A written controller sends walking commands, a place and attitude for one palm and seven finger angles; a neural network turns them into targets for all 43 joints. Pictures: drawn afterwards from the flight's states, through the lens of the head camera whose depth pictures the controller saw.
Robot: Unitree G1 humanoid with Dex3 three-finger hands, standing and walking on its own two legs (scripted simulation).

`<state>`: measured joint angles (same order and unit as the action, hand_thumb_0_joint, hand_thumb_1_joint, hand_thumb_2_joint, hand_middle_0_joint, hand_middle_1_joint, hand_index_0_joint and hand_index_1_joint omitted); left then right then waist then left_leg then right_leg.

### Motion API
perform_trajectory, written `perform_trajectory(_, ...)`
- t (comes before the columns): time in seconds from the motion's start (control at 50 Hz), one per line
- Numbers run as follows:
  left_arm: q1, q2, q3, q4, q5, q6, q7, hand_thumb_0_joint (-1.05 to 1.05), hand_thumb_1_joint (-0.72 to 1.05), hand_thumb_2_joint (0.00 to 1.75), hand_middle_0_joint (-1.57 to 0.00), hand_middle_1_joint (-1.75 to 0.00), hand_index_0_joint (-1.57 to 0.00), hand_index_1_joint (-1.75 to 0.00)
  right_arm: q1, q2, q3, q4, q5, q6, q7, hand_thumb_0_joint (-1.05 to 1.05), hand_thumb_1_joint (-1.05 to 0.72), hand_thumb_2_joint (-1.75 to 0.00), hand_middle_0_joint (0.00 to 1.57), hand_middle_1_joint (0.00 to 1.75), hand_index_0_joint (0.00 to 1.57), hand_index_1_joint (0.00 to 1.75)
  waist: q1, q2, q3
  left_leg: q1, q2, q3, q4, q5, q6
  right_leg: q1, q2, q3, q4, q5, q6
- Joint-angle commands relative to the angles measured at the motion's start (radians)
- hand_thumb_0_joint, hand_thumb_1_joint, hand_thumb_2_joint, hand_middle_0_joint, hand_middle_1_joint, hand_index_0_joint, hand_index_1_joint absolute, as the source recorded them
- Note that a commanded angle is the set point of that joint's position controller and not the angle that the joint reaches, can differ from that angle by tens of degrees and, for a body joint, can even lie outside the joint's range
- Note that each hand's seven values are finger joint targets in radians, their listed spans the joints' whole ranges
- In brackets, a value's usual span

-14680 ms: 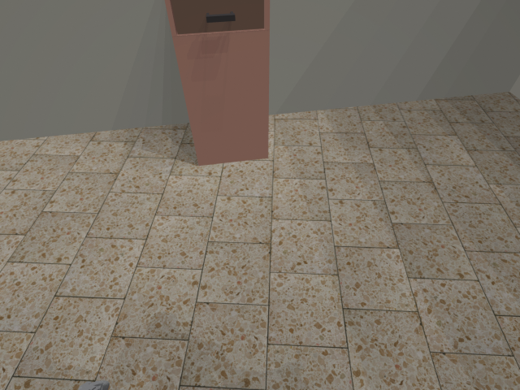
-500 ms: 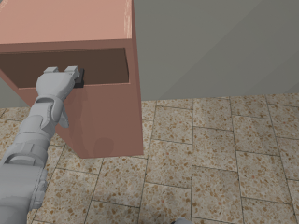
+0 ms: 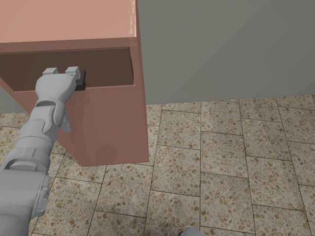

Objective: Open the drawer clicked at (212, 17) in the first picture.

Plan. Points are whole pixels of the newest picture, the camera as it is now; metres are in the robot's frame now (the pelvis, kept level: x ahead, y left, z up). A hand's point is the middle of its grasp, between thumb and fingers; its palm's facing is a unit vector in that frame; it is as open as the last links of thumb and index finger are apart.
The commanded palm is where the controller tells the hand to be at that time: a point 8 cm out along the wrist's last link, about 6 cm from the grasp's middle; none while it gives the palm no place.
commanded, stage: lower the fingers behind the handle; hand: left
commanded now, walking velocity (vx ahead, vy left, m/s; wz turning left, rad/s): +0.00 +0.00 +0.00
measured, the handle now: (64, 80) +0.52 +0.25 +0.07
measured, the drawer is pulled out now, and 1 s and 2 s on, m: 0.00 0.00 0.10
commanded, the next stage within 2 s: close the thumb around the handle in 0.12 s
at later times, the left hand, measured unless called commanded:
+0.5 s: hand (65, 100) +0.46 +0.24 +0.05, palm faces -0.04 +0.00 -1.00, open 11.7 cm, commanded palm +0.44 +0.25 +0.10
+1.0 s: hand (64, 100) +0.46 +0.24 +0.05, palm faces -0.04 +0.00 -1.00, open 5.7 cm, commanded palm +0.44 +0.25 +0.10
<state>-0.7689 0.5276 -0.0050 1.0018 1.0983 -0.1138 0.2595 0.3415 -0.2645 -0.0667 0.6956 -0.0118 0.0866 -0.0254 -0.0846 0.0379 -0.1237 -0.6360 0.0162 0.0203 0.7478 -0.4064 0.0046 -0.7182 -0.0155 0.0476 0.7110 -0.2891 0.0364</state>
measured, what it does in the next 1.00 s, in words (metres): stands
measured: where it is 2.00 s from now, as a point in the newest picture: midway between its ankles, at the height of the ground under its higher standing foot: outside the picture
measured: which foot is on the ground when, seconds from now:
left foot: down 0.00-1.00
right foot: down 0.00-1.00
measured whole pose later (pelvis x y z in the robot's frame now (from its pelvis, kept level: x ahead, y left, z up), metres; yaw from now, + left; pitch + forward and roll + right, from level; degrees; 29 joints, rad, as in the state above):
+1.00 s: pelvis +0.00 +0.00 +0.00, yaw +0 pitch +17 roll +0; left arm -0.74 0.52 0.00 0.98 1.10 -0.12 0.26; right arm 0.33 -0.27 -0.07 0.69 -0.01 0.09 -0.03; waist -0.08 0.04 -0.12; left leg -0.62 0.02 0.02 0.74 -0.41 0.00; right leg -0.70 -0.01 0.05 0.70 -0.29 0.03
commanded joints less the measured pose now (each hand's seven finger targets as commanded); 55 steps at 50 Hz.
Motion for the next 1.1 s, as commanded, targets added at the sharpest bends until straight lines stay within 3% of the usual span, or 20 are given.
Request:
perform_trajectory(0.0,-0.334,0.253,0.079,-0.178,-0.018,-0.006,0.034,0.0,-0.5,0.3,-0.3,-1.2,-0.3,-1.2,0.094,-0.162,-0.055,-0.066,0.001,-0.017,-0.004,0.0,-0.9,-0.9,0.2,0.3,0.2,0.3,0.011,-0.009,-0.385,0.151,-0.031,0.018,-0.065,0.445,0.02,0.287,0.051,-0.066,-0.038,0.323,-0.068)
perform_trajectory(0.04,-0.334,0.243,0.067,-0.178,-0.015,-0.004,0.039,0.0,-0.5,0.3,-0.3,-1.2,-0.3,-1.2,0.091,-0.16,-0.055,-0.067,0.002,-0.018,-0.004,0.0,-0.9,-0.9,0.2,0.3,0.2,0.3,0.007,-0.018,-0.368,0.14,-0.032,0.02,-0.071,0.424,0.022,0.288,0.05,-0.065,-0.043,0.32,-0.065)
perform_trajectory(0.1,-0.313,0.299,0.116,-0.191,-0.02,-0.004,0.042,0.0,-0.5,0.3,-0.3,-1.2,-0.3,-1.2,0.086,-0.167,-0.053,-0.066,0.0,-0.014,-0.004,0.0,-0.9,-0.9,0.2,0.3,0.2,0.3,0.022,-0.022,-0.392,0.134,-0.033,0.022,-0.069,0.45,0.022,0.321,0.047,-0.061,-0.037,0.35,-0.066)
perform_trajectory(0.14,-0.298,0.269,0.09,-0.191,-0.016,0.0,0.042,0.0,-0.5,0.3,-0.3,-1.2,-0.3,-1.2,0.083,-0.16,-0.052,-0.069,0.003,-0.014,-0.001,0.0,-0.9,-0.9,0.2,0.3,0.2,0.3,0.025,-0.001,-0.375,0.141,-0.032,0.022,-0.076,0.449,0.02,0.306,0.049,-0.067,-0.037,0.339,-0.066)
perform_trajectory(0.2,-0.296,0.294,0.115,-0.183,-0.021,0.006,0.045,0.0,-0.5,0.3,-0.3,-1.2,-0.3,-1.2,0.079,-0.167,-0.052,-0.068,0.003,-0.011,-0.002,0.0,-0.9,-0.9,0.2,0.3,0.2,0.3,0.024,-0.025,-0.372,0.128,-0.032,0.024,-0.074,0.445,0.021,0.319,0.049,-0.064,-0.039,0.341,-0.066)
perform_trajectory(0.24,-0.318,0.252,0.073,-0.204,-0.014,0.011,0.047,0.0,-0.39,0.35,-0.31,-1.21,-0.31,-1.21,0.078,-0.159,-0.053,-0.072,0.005,-0.013,-0.001,0.0,-0.9,-0.9,0.2,0.3,0.2,0.3,0.015,0.014,-0.373,0.155,-0.031,0.024,-0.075,0.456,0.019,0.294,0.05,-0.067,-0.04,0.338,-0.065)
perform_trajectory(0.28,-0.315,0.26,0.084,-0.218,-0.013,0.013,0.051,0.0,-0.28,0.4,-0.32,-1.22,-0.32,-1.22,0.078,-0.16,-0.055,-0.072,0.004,-0.014,0.001,0.0,-0.9,-0.9,0.2,0.3,0.2,0.3,0.022,0.03,-0.387,0.177,-0.029,0.02,-0.071,0.488,0.016,0.291,0.052,-0.07,-0.034,0.341,-0.068)
perform_trajectory(0.34,-0.319,0.221,0.055,-0.199,-0.016,0.023,0.048,0.0,-0.11,0.47,-0.33,-1.24,-0.33,-1.24,0.079,-0.159,-0.056,-0.069,0.006,-0.014,0.001,0.0,-0.9,-0.9,0.2,0.3,0.2,0.3,0.006,-0.005,-0.368,0.177,-0.027,0.016,-0.073,0.473,0.017,0.28,0.053,-0.073,-0.042,0.333,-0.065)
perform_trajectory(0.44,-0.311,0.26,0.08,-0.184,-0.012,0.027,0.037,0.0,0.17,0.59,-0.35,-1.27,-0.35,-1.27,0.078,-0.161,-0.052,-0.069,0.005,-0.011,-0.003,0.0,-0.9,-0.9,0.2,0.3,0.2,0.3,0.018,-0.012,-0.375,0.161,-0.031,0.021,-0.076,0.462,0.019,0.307,0.049,-0.069,-0.041,0.344,-0.065)
perform_trajectory(0.48,-0.341,0.228,0.053,-0.204,-0.014,0.02,0.033,0.0,0.28,0.64,-0.36,-1.28,-0.36,-1.28,0.079,-0.158,-0.052,-0.072,0.005,-0.015,-0.003,0.0,-0.9,-0.9,0.2,0.3,0.2,0.3,0.01,0.003,-0.363,0.17,-0.03,0.018,-0.078,0.461,0.018,0.289,0.05,-0.071,-0.045,0.334,-0.066)
perform_trajectory(0.5,-0.323,0.265,0.091,-0.206,-0.017,0.014,0.033,0.0,0.34,0.66,-0.36,-1.29,-0.36,-1.29,0.077,-0.161,-0.054,-0.071,0.003,-0.012,-0.003,0.0,-0.9,-0.9,0.2,0.3,0.2,0.3,0.02,-0.018,-0.389,0.173,-0.028,0.018,-0.073,0.485,0.02,0.315,0.049,-0.067,-0.041,0.353,-0.067)
perform_trajectory(0.54,-0.314,0.211,0.045,-0.209,-0.015,0.013,0.032,0.0,0.45,0.71,-0.37,-1.3,-0.37,-1.3,0.077,-0.152,-0.054,-0.077,0.005,-0.014,-0.002,0.0,-0.9,-0.9,0.2,0.3,0.2,0.3,0.012,0.004,-0.377,0.18,-0.03,0.019,-0.071,0.487,0.018,0.295,0.051,-0.07,-0.043,0.352,-0.065)
perform_trajectory(0.58,-0.319,0.205,0.04,-0.201,-0.016,0.015,0.032,0.0,0.56,0.76,-0.38,-1.31,-0.38,-1.31,0.077,-0.156,-0.055,-0.074,0.006,-0.014,-0.002,0.0,-0.9,-0.9,0.2,0.3,0.2,0.3,0.006,-0.009,-0.358,0.176,-0.029,0.019,-0.074,0.453,0.018,0.28,0.052,-0.071,-0.047,0.327,-0.065)
perform_trajectory(0.7,-0.342,0.244,0.065,-0.182,-0.014,0.016,0.03,0.0,0.9,0.9,-0.4,-1.35,-0.4,-1.35,0.086,-0.161,-0.053,-0.066,0.003,-0.014,-0.005,0.0,-0.9,-0.9,0.2,0.3,0.2,0.3,0.003,-0.027,-0.379,0.158,-0.033,0.021,-0.072,0.447,0.021,0.305,0.049,-0.064,-0.047,0.344,-0.065)
perform_trajectory(0.8,-0.338,0.259,0.074,-0.183,-0.016,0.009,0.026,0.0,0.9,0.9,-0.4,-1.35,-0.4,-1.35,0.081,-0.161,-0.051,-0.069,0.005,-0.012,-0.006,0.0,-0.9,-0.9,0.2,0.3,0.2,0.3,0.009,-0.018,-0.37,0.144,-0.035,0.023,-0.074,0.437,0.021,0.313,0.047,-0.061,-0.046,0.346,-0.066)
perform_trajectory(0.84,-0.332,0.232,0.05,-0.168,-0.017,0.011,0.024,0.0,0.9,0.9,-0.4,-1.35,-0.4,-1.35,0.085,-0.158,-0.051,-0.07,0.008,-0.015,-0.006,0.0,-0.9,-0.9,0.2,0.3,0.2,0.3,0.002,-0.023,-0.344,0.135,-0.035,0.024,-0.078,0.401,0.022,0.293,0.048,-0.064,-0.052,0.319,-0.064)
perform_trajectory(0.92,-0.32,0.29,0.093,-0.173,-0.013,0.006,0.028,0.0,0.9,0.9,-0.4,-1.35,-0.4,-1.35,0.083,-0.161,-0.051,-0.071,0.005,-0.013,-0.01,0.0,-0.9,-0.9,0.2,0.3,0.2,0.3,0.017,-0.028,-0.391,0.129,-0.038,0.029,-0.075,0.415,0.024,0.335,0.045,-0.054,-0.045,0.347,-0.061)
perform_trajectory(0.96,-0.327,0.237,0.057,-0.19,-0.012,0.003,0.028,0.0,0.9,0.9,-0.4,-1.35,-0.4,-1.35,0.082,-0.156,-0.053,-0.073,0.007,-0.016,-0.007,0.0,-0.9,-0.9,0.2,0.3,0.2,0.3,0.01,-0.007,-0.372,0.152,-0.034,0.024,-0.075,0.437,0.02,0.301,0.05,-0.064,-0.045,0.34,-0.064)
perform_trajectory(1.0,-0.326,0.251,0.07,-0.17,-0.018,0.006,0.03,0.0,0.9,0.9,-0.4,-1.35,-0.4,-1.35,0.083,-0.162,-0.052,-0.068,0.006,-0.014,-0.006,0.0,-0.9,-0.9,0.2,0.3,0.2,0.3,0.005,-0.022,-0.356,0.138,-0.035,0.024,-0.076,0.412,0.021,0.299,0.049,-0.064,-0.051,0.321,-0.064)
perform_trajectory(1.08,-0.225,0.248,0.087,-0.206,-0.028,0.004,0.026,0.0,0.9,0.9,-0.4,-1.35,-0.4,-1.35,0.072,-0.156,-0.054,-0.086,0.006,-0.017,-0.004,0.0,-0.9,-0.9,0.2,0.3,0.2,0.3,0.039,-0.028,-0.397,0.148,-0.036,0.033,-0.08,0.445,0.023,0.351,0.049,-0.059,-0.046,0.366,-0.063)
